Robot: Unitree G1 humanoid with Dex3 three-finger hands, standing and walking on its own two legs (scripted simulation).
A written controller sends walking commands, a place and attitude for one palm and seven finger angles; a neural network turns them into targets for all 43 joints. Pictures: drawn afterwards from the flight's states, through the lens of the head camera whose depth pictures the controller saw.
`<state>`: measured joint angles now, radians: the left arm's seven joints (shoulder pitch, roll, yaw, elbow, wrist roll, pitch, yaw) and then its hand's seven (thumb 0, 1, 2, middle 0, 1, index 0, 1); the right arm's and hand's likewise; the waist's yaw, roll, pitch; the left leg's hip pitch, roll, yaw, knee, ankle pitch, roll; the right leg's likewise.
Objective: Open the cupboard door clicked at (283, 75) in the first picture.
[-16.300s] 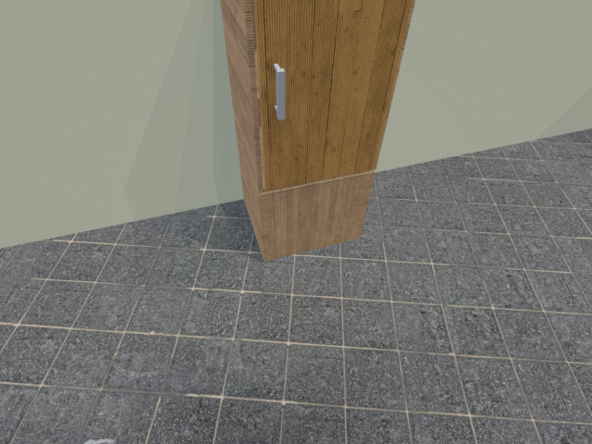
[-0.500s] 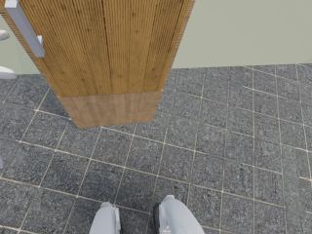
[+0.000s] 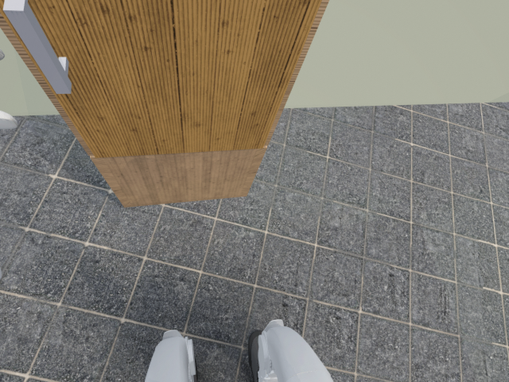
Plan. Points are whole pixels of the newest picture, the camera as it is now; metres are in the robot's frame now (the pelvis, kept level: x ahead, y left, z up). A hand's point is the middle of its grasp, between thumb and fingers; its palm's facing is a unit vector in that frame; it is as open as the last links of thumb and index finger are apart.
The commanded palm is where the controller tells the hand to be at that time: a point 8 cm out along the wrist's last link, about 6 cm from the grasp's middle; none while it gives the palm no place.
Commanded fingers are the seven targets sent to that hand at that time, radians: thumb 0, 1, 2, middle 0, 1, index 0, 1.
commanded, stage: move the hooked fingers beside the handle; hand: left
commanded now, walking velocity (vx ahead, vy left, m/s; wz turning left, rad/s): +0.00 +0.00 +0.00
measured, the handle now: (44, 41) +0.57 +0.24 +0.09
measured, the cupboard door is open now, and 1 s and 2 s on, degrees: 0 0 0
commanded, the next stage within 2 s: slide the fingers in behind the handle in 0.34 s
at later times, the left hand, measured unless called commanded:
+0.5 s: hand out of the picture +0.50 +0.30 +0.09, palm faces +0.05 -1.00 -0.02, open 14.0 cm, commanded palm +0.49 +0.33 +0.08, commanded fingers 0.00 -0.50 0.30 -0.30 -1.20 -0.30 -1.20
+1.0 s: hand (26, 74) +0.51 +0.25 +0.08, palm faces +0.05 -1.00 -0.02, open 13.9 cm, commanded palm +0.50 +0.28 +0.08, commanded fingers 0.00 -0.50 0.30 -0.30 -1.20 -0.30 -1.20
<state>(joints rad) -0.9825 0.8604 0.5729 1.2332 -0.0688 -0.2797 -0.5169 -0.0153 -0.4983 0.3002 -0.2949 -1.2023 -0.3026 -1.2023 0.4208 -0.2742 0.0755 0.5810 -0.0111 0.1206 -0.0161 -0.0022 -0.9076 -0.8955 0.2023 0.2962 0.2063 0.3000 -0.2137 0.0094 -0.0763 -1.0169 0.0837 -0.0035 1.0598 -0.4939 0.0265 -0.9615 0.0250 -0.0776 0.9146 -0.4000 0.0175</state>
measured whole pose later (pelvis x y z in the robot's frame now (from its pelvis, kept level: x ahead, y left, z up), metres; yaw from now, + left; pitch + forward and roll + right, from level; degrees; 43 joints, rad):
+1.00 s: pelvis -0.01 -0.01 +0.00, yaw +0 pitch +24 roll -5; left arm -0.99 0.74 0.50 1.24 -0.06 -0.32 -0.39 -0.02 -0.50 0.30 -0.30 -1.20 -0.31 -1.21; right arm 0.42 -0.27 0.07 0.59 -0.01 0.10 -0.02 0.00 -0.91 -0.90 0.20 0.30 0.21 0.30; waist -0.22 0.02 -0.08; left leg -0.99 0.08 0.00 1.05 -0.48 0.02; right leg -0.95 0.02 -0.07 0.93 -0.40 0.01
